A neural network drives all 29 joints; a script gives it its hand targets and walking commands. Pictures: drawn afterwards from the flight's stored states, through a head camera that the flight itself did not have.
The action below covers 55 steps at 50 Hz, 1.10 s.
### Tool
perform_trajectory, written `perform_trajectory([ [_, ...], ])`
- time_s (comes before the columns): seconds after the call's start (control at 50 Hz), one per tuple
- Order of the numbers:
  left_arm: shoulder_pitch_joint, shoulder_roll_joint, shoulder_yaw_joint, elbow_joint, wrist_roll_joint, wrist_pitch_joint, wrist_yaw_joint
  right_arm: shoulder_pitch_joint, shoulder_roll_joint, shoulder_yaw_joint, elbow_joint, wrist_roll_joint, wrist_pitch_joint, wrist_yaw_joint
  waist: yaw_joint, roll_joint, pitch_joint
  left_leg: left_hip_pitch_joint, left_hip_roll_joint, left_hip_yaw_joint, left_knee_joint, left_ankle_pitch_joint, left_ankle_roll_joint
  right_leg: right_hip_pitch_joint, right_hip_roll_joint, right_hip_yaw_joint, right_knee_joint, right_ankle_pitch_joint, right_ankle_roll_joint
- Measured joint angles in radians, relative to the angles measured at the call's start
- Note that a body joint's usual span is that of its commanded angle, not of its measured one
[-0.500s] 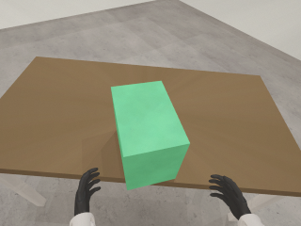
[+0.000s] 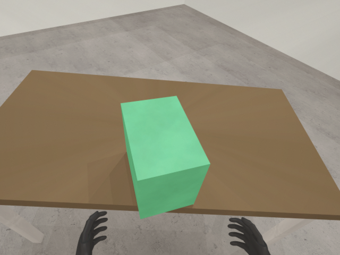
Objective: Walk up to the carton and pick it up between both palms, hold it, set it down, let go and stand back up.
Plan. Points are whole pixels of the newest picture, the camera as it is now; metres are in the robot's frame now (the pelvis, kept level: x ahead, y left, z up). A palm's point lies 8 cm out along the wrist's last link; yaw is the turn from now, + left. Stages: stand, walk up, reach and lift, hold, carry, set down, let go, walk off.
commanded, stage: set down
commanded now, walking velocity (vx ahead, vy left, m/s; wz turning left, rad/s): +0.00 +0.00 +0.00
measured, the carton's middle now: (158, 156) +0.41 +0.05 -0.03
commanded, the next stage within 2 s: let go in 0.64 s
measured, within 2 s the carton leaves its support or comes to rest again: neither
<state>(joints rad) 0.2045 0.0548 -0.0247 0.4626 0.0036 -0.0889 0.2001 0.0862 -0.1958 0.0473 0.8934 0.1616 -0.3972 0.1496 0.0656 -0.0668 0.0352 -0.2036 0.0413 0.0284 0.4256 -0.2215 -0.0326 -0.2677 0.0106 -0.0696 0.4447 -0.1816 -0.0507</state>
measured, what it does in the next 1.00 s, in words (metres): stands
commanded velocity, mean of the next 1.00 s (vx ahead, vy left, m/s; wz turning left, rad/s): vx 0.00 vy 0.00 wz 0.00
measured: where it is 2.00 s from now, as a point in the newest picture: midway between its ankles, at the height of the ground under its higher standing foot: outside the picture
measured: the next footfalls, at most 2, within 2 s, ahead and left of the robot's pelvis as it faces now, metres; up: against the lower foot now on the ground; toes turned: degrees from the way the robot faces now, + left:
none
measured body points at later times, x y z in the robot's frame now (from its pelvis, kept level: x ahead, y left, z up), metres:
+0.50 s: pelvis +0.01 +0.03 +0.00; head +0.03 +0.06 +0.45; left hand +0.16 +0.24 -0.10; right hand +0.16 -0.18 -0.10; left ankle +0.00 +0.14 -0.74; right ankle +0.04 -0.09 -0.74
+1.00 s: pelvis +0.00 +0.04 +0.00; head +0.01 +0.07 +0.45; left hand +0.16 +0.26 -0.10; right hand +0.15 -0.17 -0.10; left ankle +0.00 +0.14 -0.74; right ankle +0.04 -0.09 -0.74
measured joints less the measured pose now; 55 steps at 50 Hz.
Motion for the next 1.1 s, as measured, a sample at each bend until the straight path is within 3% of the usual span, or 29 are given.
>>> perform_trajectory([
  [0.56, 0.03, 0.11, 0.012, 0.037, 0.018, 0.167, -0.119, 0.052, 0.064, -0.07, -0.023, -0.162, 0.14, -0.09, -0.028, 0.011, 0.073, 0.083, -0.012, 0.02, 0.011, -0.031, 0.035, 0.112, -0.01, 0.022, -0.064, 0.019, 0.041],
  [1.1, -0.004, 0.141, -0.005, 0.025, -0.007, 0.245, -0.157, 0.075, 0.082, -0.117, -0.097, -0.219, 0.197, -0.12, -0.055, 0.046, 0.111, 0.096, -0.013, 0.019, 0.073, -0.051, 0.047, 0.142, -0.012, 0.022, -0.035, 0.019, 0.052],
])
